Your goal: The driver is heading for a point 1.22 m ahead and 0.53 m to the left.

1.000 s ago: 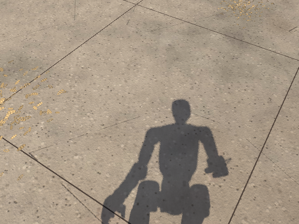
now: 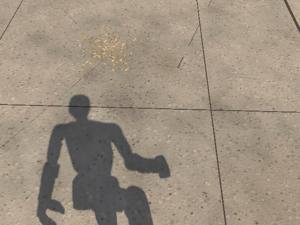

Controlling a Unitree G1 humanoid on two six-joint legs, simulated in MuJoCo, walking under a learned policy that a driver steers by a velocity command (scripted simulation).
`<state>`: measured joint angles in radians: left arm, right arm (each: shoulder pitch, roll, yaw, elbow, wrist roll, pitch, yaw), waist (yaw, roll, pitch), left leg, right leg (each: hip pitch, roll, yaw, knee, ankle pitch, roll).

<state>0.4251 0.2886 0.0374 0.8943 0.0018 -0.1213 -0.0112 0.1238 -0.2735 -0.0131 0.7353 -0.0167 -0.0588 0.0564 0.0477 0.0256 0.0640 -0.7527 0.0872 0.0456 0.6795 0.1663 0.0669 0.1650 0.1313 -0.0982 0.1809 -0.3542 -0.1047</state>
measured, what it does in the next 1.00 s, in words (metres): walks ahead, turning left: left foot, then right foot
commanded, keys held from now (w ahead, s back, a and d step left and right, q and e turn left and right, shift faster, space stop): q+shift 0.30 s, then w+q+shift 0.32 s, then w+shift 0.38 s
